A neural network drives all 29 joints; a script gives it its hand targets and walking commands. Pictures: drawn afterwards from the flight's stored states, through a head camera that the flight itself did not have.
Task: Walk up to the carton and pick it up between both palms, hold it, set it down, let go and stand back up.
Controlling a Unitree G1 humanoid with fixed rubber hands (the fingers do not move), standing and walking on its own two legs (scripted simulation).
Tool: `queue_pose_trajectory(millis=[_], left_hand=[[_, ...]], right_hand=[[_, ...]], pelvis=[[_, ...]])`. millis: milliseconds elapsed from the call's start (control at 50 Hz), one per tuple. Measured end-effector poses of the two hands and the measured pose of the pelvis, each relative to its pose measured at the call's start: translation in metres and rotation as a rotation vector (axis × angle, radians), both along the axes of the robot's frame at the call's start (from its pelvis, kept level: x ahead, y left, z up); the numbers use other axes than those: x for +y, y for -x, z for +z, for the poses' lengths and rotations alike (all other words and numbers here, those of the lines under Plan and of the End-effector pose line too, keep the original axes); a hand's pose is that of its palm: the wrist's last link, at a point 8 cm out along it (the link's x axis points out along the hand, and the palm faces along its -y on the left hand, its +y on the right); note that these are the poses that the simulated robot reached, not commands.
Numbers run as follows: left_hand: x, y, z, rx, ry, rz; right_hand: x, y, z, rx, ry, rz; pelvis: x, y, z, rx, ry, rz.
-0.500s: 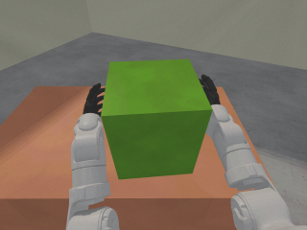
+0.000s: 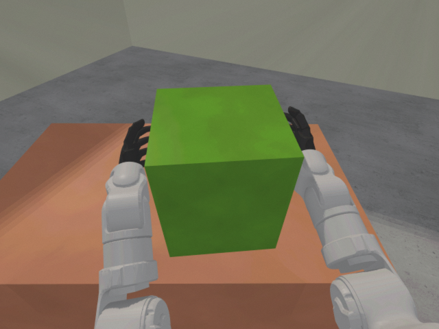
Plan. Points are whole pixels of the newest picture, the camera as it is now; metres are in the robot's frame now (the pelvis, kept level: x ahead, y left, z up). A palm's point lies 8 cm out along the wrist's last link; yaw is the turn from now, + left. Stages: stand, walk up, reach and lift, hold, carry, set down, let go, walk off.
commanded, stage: hold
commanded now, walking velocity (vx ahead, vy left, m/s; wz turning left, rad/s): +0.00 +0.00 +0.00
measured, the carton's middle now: (219, 172) +0.36 +0.01 +0.14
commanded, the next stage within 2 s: set down in 0.48 s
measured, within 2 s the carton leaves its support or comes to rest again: neither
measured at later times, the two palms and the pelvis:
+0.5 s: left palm (132, 164) +0.34 +0.16 +0.18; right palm (302, 150) +0.36 -0.14 +0.19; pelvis +0.00 +0.00 +0.00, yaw +0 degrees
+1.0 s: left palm (130, 175) +0.35 +0.17 +0.15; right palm (289, 158) +0.37 -0.13 +0.16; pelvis +0.01 -0.01 +0.00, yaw +1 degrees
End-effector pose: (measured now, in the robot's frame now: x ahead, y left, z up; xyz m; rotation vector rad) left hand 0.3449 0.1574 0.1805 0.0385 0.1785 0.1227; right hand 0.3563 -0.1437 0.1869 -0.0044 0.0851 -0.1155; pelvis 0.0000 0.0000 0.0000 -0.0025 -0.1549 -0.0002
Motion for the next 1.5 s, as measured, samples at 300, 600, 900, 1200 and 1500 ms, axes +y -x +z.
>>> queue_pose_trajectory(millis=[300,600,900,1200,1500], left_hand=[[0.000,0.000,0.000,0.001,0.001,0.000],[-0.004,0.001,-0.001,-0.018,-0.019,-0.011],[0.012,-0.009,-0.011,-0.067,-0.047,0.012],[-0.004,-0.019,-0.054,-0.018,-0.032,0.007],[-0.001,-0.027,-0.068,0.008,-0.021,0.013]], right_hand=[[0.000,0.000,0.000,0.000,0.000,-0.001],[-0.003,0.003,0.001,-0.021,-0.014,-0.006],[0.012,-0.015,-0.008,-0.108,0.037,0.029],[-0.003,-0.022,-0.048,-0.077,0.059,0.016],[0.000,-0.032,-0.056,-0.053,0.072,0.025]], pelvis=[[0.000,0.000,0.000,-0.001,0.000,0.000],[0.000,0.000,0.000,-0.006,0.004,0.004],[-0.006,-0.008,0.000,-0.028,-0.008,0.012],[-0.009,-0.020,0.000,0.002,-0.003,0.013],[-0.010,-0.024,0.001,0.023,-0.006,0.007]])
